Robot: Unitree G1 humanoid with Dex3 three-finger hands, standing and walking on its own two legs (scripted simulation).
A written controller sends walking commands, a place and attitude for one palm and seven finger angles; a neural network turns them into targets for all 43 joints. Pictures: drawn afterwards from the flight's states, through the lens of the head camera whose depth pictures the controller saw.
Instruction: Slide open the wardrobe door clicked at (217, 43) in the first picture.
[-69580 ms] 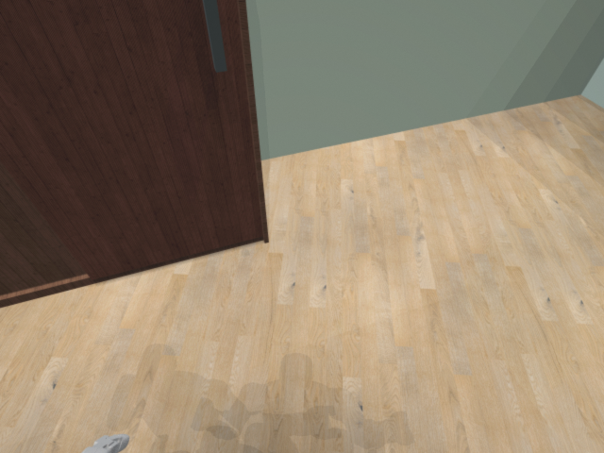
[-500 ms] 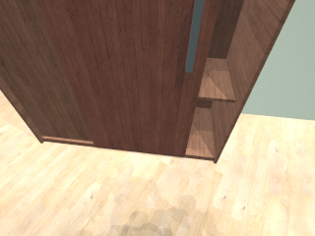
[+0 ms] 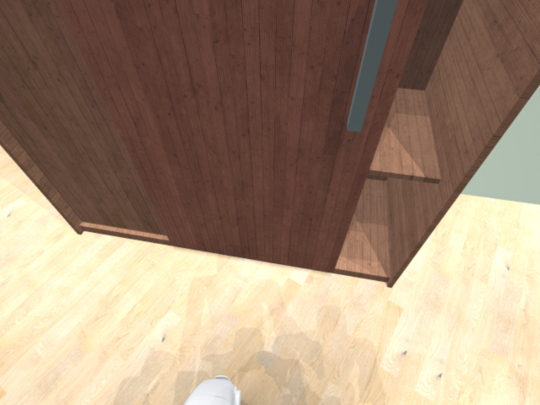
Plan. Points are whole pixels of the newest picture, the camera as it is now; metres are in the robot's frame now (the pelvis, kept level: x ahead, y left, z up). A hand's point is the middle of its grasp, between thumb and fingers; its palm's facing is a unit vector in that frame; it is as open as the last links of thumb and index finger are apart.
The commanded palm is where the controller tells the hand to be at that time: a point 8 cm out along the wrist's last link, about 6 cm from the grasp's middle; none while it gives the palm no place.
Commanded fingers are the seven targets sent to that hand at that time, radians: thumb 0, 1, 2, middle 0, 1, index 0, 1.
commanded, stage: take the last steps up to it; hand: right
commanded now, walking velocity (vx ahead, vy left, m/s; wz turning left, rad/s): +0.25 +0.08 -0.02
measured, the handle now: (371, 51) +0.65 -0.09 +0.19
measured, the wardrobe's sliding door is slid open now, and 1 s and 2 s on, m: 0.22 0.22 0.22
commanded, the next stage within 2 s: come to a stop and stand still in 0.28 s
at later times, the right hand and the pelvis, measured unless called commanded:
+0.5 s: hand (359, 358) +0.24 -0.13 -0.17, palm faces +0.05 +0.98 -0.17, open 7.3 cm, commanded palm none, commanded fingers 0.00 -0.90 -0.90 0.20 0.30 0.20 0.30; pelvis +0.16 +0.06 +0.00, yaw -3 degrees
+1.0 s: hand (380, 383) +0.20 -0.17 -0.18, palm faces +0.12 +0.97 -0.23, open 7.4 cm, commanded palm none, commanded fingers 0.00 -0.90 -0.90 0.20 0.30 0.20 0.30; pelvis +0.17 +0.04 +0.00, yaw -4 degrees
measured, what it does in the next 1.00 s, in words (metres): walks ahead: left foot, then right foot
